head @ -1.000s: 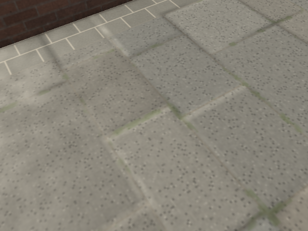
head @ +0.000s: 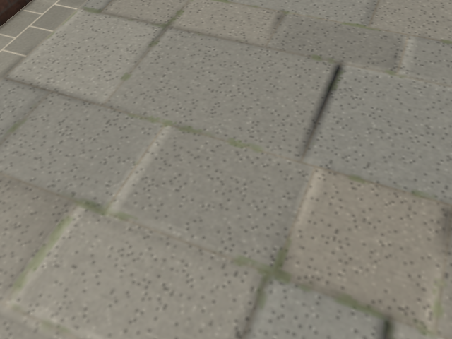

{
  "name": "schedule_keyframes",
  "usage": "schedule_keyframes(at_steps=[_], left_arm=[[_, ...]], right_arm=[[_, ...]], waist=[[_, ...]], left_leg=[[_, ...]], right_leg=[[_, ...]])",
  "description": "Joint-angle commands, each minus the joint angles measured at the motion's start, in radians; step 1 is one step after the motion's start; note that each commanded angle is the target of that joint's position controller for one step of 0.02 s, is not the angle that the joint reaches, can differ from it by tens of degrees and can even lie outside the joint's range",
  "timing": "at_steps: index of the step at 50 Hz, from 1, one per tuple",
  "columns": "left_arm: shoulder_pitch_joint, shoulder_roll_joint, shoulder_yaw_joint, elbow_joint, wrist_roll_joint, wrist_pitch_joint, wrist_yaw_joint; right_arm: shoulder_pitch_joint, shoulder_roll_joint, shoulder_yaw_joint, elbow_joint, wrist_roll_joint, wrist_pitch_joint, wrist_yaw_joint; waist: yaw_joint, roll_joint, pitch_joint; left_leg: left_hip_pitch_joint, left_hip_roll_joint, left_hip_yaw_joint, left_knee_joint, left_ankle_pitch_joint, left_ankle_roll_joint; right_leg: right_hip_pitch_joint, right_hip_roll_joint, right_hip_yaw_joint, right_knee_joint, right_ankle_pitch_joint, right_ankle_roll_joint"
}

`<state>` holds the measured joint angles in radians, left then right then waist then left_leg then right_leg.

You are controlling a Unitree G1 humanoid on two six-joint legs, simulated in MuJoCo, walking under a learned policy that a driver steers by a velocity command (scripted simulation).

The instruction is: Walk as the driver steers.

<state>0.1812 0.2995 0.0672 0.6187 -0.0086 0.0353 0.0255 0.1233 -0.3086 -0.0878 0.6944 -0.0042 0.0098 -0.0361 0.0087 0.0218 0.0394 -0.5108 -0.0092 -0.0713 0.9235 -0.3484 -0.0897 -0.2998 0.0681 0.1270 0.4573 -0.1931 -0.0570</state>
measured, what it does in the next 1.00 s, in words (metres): walks ahead, turning right: left foot, then right foot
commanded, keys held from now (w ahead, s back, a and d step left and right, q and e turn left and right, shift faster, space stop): e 0.42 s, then w+e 0.42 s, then w+q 0.16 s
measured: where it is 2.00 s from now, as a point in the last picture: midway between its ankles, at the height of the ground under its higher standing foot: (351, 318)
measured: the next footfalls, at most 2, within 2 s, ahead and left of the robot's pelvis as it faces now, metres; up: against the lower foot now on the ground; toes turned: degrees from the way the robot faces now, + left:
left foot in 0.20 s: +0.07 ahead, +0.14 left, +0.00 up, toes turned -13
right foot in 0.64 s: -0.02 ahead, -0.11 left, +0.00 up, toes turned -25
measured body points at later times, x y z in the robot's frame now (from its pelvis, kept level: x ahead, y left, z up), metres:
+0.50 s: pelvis -0.01 +0.03 +0.00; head +0.03 +0.03 +0.45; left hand +0.22 +0.26 -0.10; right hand +0.05 -0.28 -0.09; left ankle +0.03 +0.14 -0.74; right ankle -0.05 -0.11 -0.69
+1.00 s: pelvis +0.12 -0.09 -0.01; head +0.14 -0.13 +0.44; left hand +0.28 +0.15 -0.11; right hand +0.19 -0.41 -0.09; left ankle +0.36 -0.07 -0.70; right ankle -0.06 -0.10 -0.74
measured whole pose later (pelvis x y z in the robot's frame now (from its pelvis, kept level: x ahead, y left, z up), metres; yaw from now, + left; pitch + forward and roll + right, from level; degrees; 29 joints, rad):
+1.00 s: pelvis +0.12 -0.09 -0.01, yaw -32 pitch +2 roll +1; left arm 0.43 0.28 0.04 0.75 -0.01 -0.05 0.02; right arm 0.04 -0.30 -0.05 0.68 0.02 -0.09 0.06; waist 0.07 0.05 0.03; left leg -0.63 0.02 0.01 0.56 0.08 -0.01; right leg 0.08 0.04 0.11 0.24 -0.35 -0.06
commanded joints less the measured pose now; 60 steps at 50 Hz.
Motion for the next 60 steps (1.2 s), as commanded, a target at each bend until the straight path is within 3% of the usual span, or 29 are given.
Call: schedule_keyframes(at_steps=[1, 6, 9, 10, 11, 12, 13, 15, 17, 21, 24, 29, 31, 32, 33, 34, 35, 37, 39, 44, 47, 50, 53, 55, 56, 57, 58, 59, 60], left_arm=[[-0.024, 0.183, 0.054, -0.069, 0.001, -0.008, 0.006], [-0.043, 0.187, 0.057, -0.072, -0.007, 0.002, -0.005], [-0.076, 0.169, 0.052, -0.078, -0.025, 0.011, 0.001], [-0.042, 0.130, 0.041, -0.078, -0.020, 0.011, 0.003], [0.000, 0.101, 0.036, -0.093, -0.022, 0.003, 0.002], [0.006, 0.186, 0.063, -0.078, -0.006, -0.007, 0.003], [0.025, 0.229, 0.082, -0.057, -0.009, -0.005, 0.001], [0.053, 0.188, 0.080, -0.021, -0.010, 0.016, 0.005], [0.037, 0.139, 0.066, -0.030, -0.018, 0.024, -0.001], [-0.050, 0.101, 0.045, -0.078, -0.018, 0.018, -0.010], [-0.067, 0.083, 0.028, -0.098, -0.013, 0.014, -0.027], [0.014, 0.094, 0.033, -0.071, -0.017, -0.003, -0.051], [0.185, 0.105, 0.048, 0.009, -0.022, -0.011, -0.047], [0.319, 0.169, 0.072, 0.040, -0.027, -0.018, -0.037], [0.332, 0.321, 0.094, 0.005, -0.019, -0.043, -0.039], [0.303, 0.239, 0.073, -0.006, -0.002, -0.073, -0.047], [0.246, 0.177, 0.048, -0.008, 0.001, -0.090, -0.047], [0.169, 0.126, 0.025, -0.019, -0.008, -0.095, -0.038], [0.166, 0.130, 0.020, -0.019, 0.003, -0.093, -0.022], [0.219, 0.140, 0.022, 0.032, 0.000, -0.094, 0.001], [0.272, 0.143, 0.020, 0.076, -0.006, -0.100, -0.002], [0.286, 0.150, 0.021, 0.111, -0.009, -0.098, -0.006], [0.268, 0.174, 0.027, 0.124, -0.003, -0.090, -0.001], [0.242, 0.178, 0.023, 0.119, 0.008, -0.076, 0.006], [0.259, 0.137, 0.007, 0.091, 0.036, -0.078, 0.012], [0.394, 0.024, -0.024, 0.084, 0.027, -0.096, -0.007], [0.277, 0.125, -0.012, 0.078, 0.006, -0.123, -0.018], [0.151, 0.157, -0.003, 0.037, -0.026, -0.144, -0.029], [0.089, 0.143, -0.011, 0.022, -0.018, -0.162, -0.027]], right_arm=[[-0.040, -0.069, -0.015, -0.077, 0.004, -0.020, 0.006], [-0.025, -0.077, -0.019, -0.081, 0.014, -0.040, 0.024], [0.050, -0.081, -0.027, -0.058, 0.011, -0.051, 0.032], [0.074, -0.133, -0.039, -0.059, -0.003, -0.048, 0.027], [0.040, -0.219, -0.054, -0.065, -0.024, -0.036, 0.023], [0.032, -0.173, -0.046, -0.081, -0.043, -0.039, 0.024], [-0.012, -0.125, -0.029, -0.096, -0.034, -0.040, 0.018], [-0.068, -0.079, -0.014, -0.107, -0.007, -0.035, 0.008], [-0.051, -0.079, -0.007, -0.104, -0.005, -0.026, -0.001], [0.027, -0.119, -0.021, -0.084, -0.014, -0.009, -0.009], [0.050, -0.165, -0.038, -0.074, 0.004, -0.007, 0.000], [0.029, -0.185, -0.043, -0.058, 0.040, -0.030, 0.028], [0.034, -0.121, -0.024, -0.043, 0.039, -0.035, 0.035], [0.003, -0.047, 0.000, -0.062, 0.014, -0.040, 0.043], [-0.075, -0.019, 0.012, -0.158, -0.005, -0.062, 0.044], [-0.129, -0.091, -0.005, -0.168, 0.028, -0.087, 0.048], [-0.114, -0.130, -0.016, -0.158, 0.048, -0.102, 0.058], [-0.066, -0.140, -0.022, -0.112, 0.006, -0.116, 0.060], [-0.064, -0.119, -0.019, -0.098, -0.007, -0.122, 0.065], [-0.154, -0.046, 0.015, -0.094, 0.007, -0.120, 0.076], [-0.235, -0.038, 0.026, -0.113, 0.024, -0.120, 0.094], [-0.258, -0.051, 0.028, -0.126, 0.031, -0.124, 0.108], [-0.169, -0.089, 0.013, -0.107, 0.022, -0.121, 0.108], [0.082, -0.145, -0.016, -0.046, 0.020, -0.109, 0.092], [0.249, -0.202, -0.026, -0.026, 0.018, -0.101, 0.081], [0.288, -0.248, -0.034, -0.005, 0.022, -0.106, 0.093], [0.275, -0.147, -0.014, -0.007, 0.037, -0.104, 0.088], [0.211, -0.134, -0.010, -0.020, 0.028, -0.099, 0.077], [0.166, -0.136, -0.009, -0.032, 0.019, -0.096, 0.071]], waist=[[0.012, -0.171, -0.119], [0.012, -0.185, -0.125], [-0.040, -0.165, -0.138], [-0.027, -0.070, -0.170], [0.032, 0.219, -0.127], [0.002, 0.216, -0.115], [0.022, 0.140, -0.100], [0.030, 0.100, -0.064], [0.010, 0.111, -0.045], [-0.052, 0.147, -0.080], [-0.076, 0.159, -0.095], [-0.017, 0.138, -0.053], [0.053, 0.059, -0.085], [0.105, -0.134, -0.107], [0.094, -0.343, -0.077], [0.120, -0.215, -0.053], [0.076, -0.203, 0.015], [0.032, -0.148, 0.049], [0.019, -0.145, 0.033], [0.054, -0.144, 0.029], [0.093, -0.143, 0.066], [0.092, -0.140, 0.091], [0.037, -0.159, 0.006], [-0.099, -0.140, -0.173], [-0.143, -0.010, -0.311], [-0.045, 0.290, -0.445], [-0.109, 0.170, -0.389], [-0.112, 0.106, -0.227], [-0.088, -0.014, -0.148]], left_leg=[[-0.004, -0.012, -0.020, -0.108, -0.006, 0.003], [0.106, -0.040, -0.027, -0.271, -0.030, 0.028], [0.295, -0.023, -0.009, -0.553, 0.176, 0.064], [0.425, 0.121, -0.113, -0.580, 0.250, 0.117], [0.467, 0.315, -0.342, -0.609, 0.447, 0.261], [0.401, 0.424, -0.439, -0.629, 0.489, 0.374], [0.365, 0.394, -0.355, -0.620, 0.458, 0.363], [0.355, 0.277, -0.194, -0.604, 0.368, 0.288], [0.354, 0.238, -0.101, -0.611, 0.401, 0.287], [0.484, 0.273, -0.061, -0.603, 0.453, 0.320], [0.445, 0.295, -0.048, -0.669, 0.123, 0.313], [0.313, 0.309, 0.006, -0.672, -0.078, 0.269], [0.171, 0.245, 0.109, -0.492, -0.111, 0.211], [-0.023, 0.162, 0.220, -0.145, -0.139, 0.131], [-0.401, -0.009, 0.170, 0.144, -0.292, 0.072], [-0.463, 0.039, 0.013, 0.250, -0.258, 0.091], [-0.461, 0.075, -0.004, 0.234, -0.140, 0.117], [-0.391, 0.104, 0.009, 0.138, 0.040, 0.104], [-0.304, 0.081, 0.034, 0.063, 0.171, 0.075], [-0.166, 0.028, 0.075, -0.250, 0.410, 0.037], [-0.124, 0.029, 0.091, -0.344, 0.466, 0.057], [-0.147, 0.034, 0.095, -0.407, 0.421, 0.113], [-0.023, -0.020, 0.140, -0.408, 0.310, 0.175], [0.331, -0.063, 0.163, -0.406, 0.322, 0.240], [0.661, 0.111, -0.091, -0.363, 0.336, 0.304], [0.964, 0.349, -0.666, -0.496, 0.067, 0.494], [0.933, 0.325, -0.736, -0.616, -0.066, 0.452], [0.793, 0.300, -0.584, -0.639, -0.030, 0.410], [0.644, 0.262, -0.494, -0.658, 0.079, 0.390]], right_leg=[[0.132, -0.235, 0.295, -0.101, 0.160, -0.175], [0.126, -0.219, 0.403, -0.067, 0.211, -0.167], [0.075, -0.155, 0.398, 0.001, 0.185, -0.101], [-0.025, -0.099, 0.332, 0.108, -0.011, -0.045], [-0.233, 0.076, 0.114, 0.295, -0.350, 0.024], [-0.281, 0.048, 0.066, 0.547, -0.459, 0.077], [-0.279, 0.007, 0.058, 0.672, -0.393, 0.099], [-0.302, -0.008, 0.030, 0.768, -0.272, 0.136], [-0.315, -0.020, -0.020, 0.772, -0.218, 0.159], [-0.324, -0.075, -0.073, 0.580, -0.213, 0.180], [-0.234, -0.105, -0.133, 0.427, -0.223, 0.149], [-0.003, -0.089, -0.209, 0.136, -0.157, 0.043], [0.264, -0.033, -0.236, 0.003, -0.120, -0.003], [0.441, -0.180, 0.012, -0.081, -0.191, -0.066], [0.513, -0.423, 0.567, -0.197, -0.336, -0.268], [0.450, -0.460, 0.623, -0.281, -0.446, -0.319], [0.398, -0.427, 0.536, -0.296, -0.450, -0.280], [0.332, -0.334, 0.353, -0.280, -0.244, -0.210], [0.291, -0.273, 0.250, -0.289, -0.052, -0.182], [0.226, -0.206, 0.087, -0.278, 0.145, -0.133], [0.224, -0.236, 0.072, -0.297, 0.133, -0.131], [0.317, -0.286, 0.058, -0.277, 0.212, -0.122], [0.412, -0.292, 0.006, -0.139, 0.667, -0.092], [0.347, -0.238, -0.066, 0.195, 0.969, -0.049], [0.105, -0.195, -0.086, 0.502, 0.643, -0.018], [-0.274, 0.018, -0.053, 0.868, -0.303, 0.059], [-0.381, -0.017, 0.044, 0.945, -0.326, 0.050], [-0.437, -0.065, 0.029, 0.927, -0.240, 0.041], [-0.410, -0.102, 0.012, 0.863, -0.179, 0.033]])
Keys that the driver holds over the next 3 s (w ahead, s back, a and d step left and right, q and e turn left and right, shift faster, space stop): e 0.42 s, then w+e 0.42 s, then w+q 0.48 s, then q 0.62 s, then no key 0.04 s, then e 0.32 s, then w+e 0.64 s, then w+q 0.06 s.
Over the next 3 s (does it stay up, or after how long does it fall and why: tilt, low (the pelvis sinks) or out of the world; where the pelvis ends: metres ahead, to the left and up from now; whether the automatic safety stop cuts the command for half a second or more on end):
stays up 0.70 -0.32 -0.03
